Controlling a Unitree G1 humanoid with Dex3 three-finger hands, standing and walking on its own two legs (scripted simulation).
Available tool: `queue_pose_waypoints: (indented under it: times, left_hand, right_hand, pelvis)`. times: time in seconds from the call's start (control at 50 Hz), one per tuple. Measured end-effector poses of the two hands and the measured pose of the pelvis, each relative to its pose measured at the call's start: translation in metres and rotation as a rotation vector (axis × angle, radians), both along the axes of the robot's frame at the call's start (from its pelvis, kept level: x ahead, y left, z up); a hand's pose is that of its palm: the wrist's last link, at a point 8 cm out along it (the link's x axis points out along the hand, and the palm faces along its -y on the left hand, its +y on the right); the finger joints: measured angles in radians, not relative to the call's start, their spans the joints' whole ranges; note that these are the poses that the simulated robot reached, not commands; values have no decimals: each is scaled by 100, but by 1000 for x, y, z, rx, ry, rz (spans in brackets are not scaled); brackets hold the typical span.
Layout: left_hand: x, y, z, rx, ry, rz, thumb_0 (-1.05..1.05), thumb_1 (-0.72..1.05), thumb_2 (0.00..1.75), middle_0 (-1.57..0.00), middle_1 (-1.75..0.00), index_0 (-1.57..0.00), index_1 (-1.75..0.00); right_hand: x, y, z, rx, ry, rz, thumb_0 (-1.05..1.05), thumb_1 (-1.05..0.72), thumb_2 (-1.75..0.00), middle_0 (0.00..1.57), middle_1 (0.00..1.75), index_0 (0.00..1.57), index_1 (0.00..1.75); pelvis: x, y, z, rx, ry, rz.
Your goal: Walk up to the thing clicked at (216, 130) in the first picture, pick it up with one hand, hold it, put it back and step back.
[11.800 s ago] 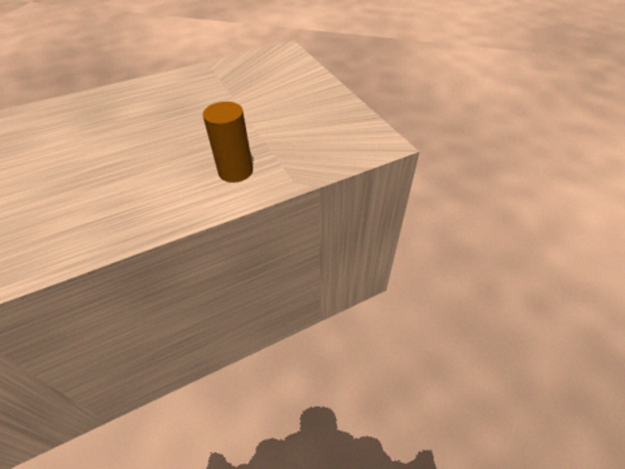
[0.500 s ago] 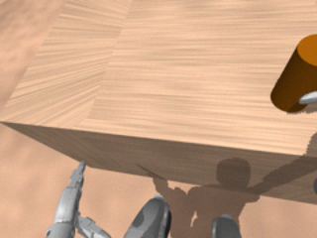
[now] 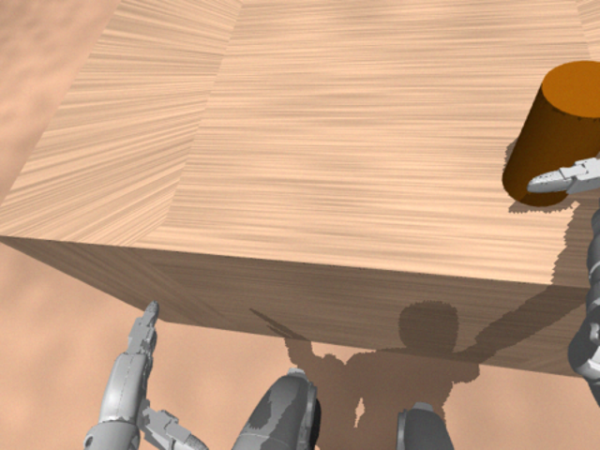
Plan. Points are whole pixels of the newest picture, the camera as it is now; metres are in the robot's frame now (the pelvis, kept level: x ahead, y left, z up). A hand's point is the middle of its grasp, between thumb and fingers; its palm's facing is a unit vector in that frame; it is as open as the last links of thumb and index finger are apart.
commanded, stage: close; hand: right
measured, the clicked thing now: (557, 141) +0.51 -0.21 +0.05
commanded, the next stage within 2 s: settle in 0.56 s
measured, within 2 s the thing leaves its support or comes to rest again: leaves its support in 0.16 s
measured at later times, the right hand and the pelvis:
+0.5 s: hand (580, 126) +0.52 -0.23 +0.07, palm faces +0.20 +0.98 +0.01, open 11.8 cm; pelvis -0.01 +0.00 +0.00, yaw +0 degrees
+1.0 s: hand (575, 120) +0.53 -0.23 +0.07, palm faces +0.20 +0.98 +0.01, open 11.8 cm; pelvis +0.00 -0.01 +0.01, yaw +1 degrees
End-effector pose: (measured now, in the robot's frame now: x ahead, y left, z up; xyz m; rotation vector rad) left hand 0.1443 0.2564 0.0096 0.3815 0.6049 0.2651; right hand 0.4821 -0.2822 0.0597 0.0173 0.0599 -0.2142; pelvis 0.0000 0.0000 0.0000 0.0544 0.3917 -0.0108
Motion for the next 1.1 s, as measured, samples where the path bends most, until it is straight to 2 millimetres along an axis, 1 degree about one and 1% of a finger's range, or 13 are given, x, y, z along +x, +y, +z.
queue_pose_waypoints:
  times: [0.12, 0.22, 0.3, 0.4, 0.44, 0.56, 0.64, 0.74, 0.9, 1.1]
  left_hand:
    - [-1, 0, 3, 17, -3, -9, -1, -54, 6, -6, -5, -5, -5]
    - [-6, -2, 4, 19, 1, -11, -1, -53, 5, -6, -5, -5, -5]
    - [-9, -3, 3, 11, 7, -7, -1, -53, 5, -6, -5, -5, -5]
    - [-11, -4, 1, -2, 13, 0, -1, -53, 5, -6, -5, -5, -5]
    - [-10, -5, 1, -3, 8, -3, -1, -53, 5, -6, -5, -5, -5]
    - [-5, -6, 5, 8, -14, -12, -1, -52, 4, -6, -5, -6, -5]
    - [-7, -7, 8, 8, -7, -13, -1, -52, 4, -6, -4, -6, -4]
    - [-10, -6, 6, 9, 7, -2, -1, -52, 4, -6, -5, -6, -4]
    - [-9, -3, 6, 16, 18, 14, -1, -51, 4, -6, -5, -6, -5]
    - [-5, 0, 5, 7, 53, 39, -1, -51, 5, -6, -5, -6, -5]
  right_hand:
    - [8, -2, 6, -8, -16, -2, 0, 58, -10, 47, 28, 46, 28]
    - [15, 0, 11, -7, -29, 7, 1, 58, -12, 65, 37, 64, 38]
    - [16, 3, 13, -14, -31, 15, 1, 54, -17, 75, 45, 74, 45]
    - [10, 2, 11, -10, -22, 13, 0, 45, -27, 87, 56, 85, 56]
    - [9, 2, 11, -9, -23, 12, 0, 43, -33, 91, 62, 84, 58]
    - [10, 3, 11, -14, -27, 20, 0, 46, -53, 88, 70, 81, 67]
    - [10, 4, 10, -5, -26, 15, 0, 47, -66, 85, 76, 78, 72]
    - [12, 4, 10, 3, -25, 14, 1, 52, -73, 83, 85, 76, 80]
    - [15, 5, 10, 5, -16, 10, 2, 60, -83, 79, 96, 72, 91]
    - [19, 7, 14, -9, 26, 3, 2, 61, -88, 75, 104, 69, 98]
  pelvis:
    - [-3, 0, -1, 1, 4, 0]
    - [-5, 0, -2, 2, 11, 2]
    - [-5, -1, -2, 1, 13, 5]
    - [-4, -2, -2, 0, 8, 8]
    - [-4, -3, -2, 0, 6, 7]
    - [-6, -3, -2, 1, 5, 5]
    - [-4, -3, 0, 0, 2, 5]
    - [-3, -4, 1, 3, 3, 5]
    - [-1, -6, 2, 3, 0, 9]
    - [6, -8, 12, 3, -11, 13]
